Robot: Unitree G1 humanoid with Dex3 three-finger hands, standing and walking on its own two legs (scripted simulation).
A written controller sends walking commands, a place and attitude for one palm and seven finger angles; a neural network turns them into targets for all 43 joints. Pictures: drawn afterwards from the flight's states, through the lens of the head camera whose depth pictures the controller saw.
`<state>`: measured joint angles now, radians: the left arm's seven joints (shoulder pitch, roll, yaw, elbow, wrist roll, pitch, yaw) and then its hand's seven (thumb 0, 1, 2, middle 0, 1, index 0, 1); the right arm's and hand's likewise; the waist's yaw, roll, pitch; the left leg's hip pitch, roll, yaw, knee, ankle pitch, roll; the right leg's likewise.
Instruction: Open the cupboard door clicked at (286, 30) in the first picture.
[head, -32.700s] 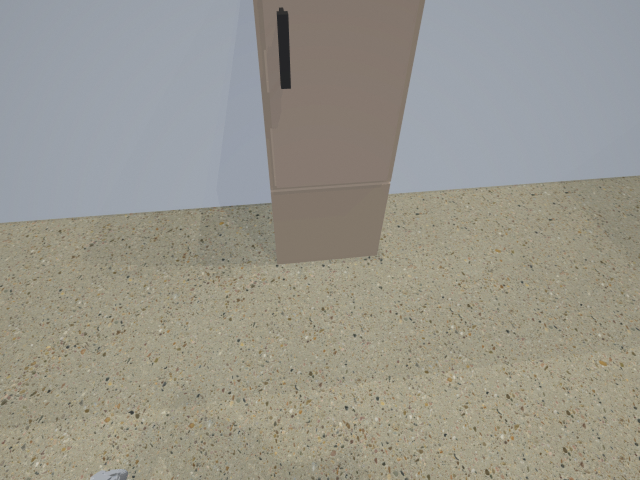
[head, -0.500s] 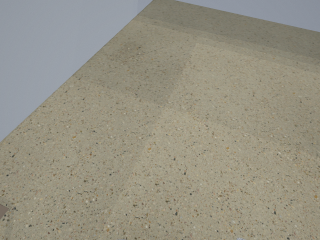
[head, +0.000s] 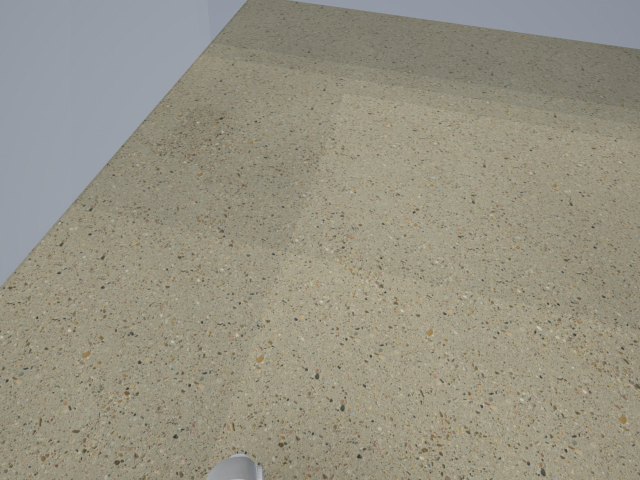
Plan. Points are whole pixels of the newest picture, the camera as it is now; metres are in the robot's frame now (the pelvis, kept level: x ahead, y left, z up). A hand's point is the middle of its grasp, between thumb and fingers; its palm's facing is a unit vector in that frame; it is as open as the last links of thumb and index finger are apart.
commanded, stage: walk to a spot facing it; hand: left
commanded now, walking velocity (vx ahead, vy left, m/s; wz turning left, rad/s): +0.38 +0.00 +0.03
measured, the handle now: out of the picture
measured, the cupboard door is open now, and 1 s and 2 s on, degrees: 39 39 39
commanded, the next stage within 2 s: turn to face it in 0.30 s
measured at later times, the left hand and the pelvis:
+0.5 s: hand (220, 344) +0.34 +0.18 -0.17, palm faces -0.02 -0.98 -0.21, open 7.4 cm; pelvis +0.25 -0.01 -0.02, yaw +0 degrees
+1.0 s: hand (208, 308) +0.41 +0.21 -0.18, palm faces +0.30 -0.92 -0.23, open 7.4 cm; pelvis +0.37 -0.01 -0.01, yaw +16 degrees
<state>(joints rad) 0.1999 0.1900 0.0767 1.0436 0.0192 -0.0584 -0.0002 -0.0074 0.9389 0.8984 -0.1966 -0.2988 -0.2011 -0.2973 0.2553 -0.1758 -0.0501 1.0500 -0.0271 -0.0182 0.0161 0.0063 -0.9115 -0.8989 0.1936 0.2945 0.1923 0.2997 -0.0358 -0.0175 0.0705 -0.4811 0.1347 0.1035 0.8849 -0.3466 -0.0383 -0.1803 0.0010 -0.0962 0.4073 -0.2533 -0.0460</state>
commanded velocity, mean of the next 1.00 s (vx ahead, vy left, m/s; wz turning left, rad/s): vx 0.11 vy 0.00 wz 0.34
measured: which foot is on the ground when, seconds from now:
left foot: up 0.00-0.12, down 0.14-0.50, up 0.52-0.78, down 0.80-1.00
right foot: down 0.00-0.16, up 0.18-0.48, down 0.50-0.80, up 0.82-1.00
